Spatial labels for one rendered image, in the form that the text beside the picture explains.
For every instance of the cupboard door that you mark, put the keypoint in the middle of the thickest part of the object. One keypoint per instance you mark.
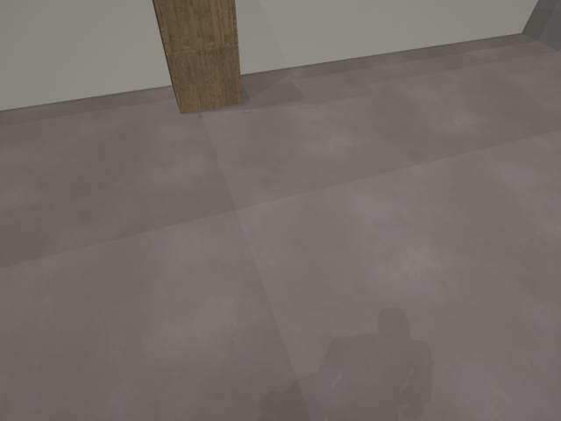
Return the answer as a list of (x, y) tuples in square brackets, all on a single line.
[(194, 23)]

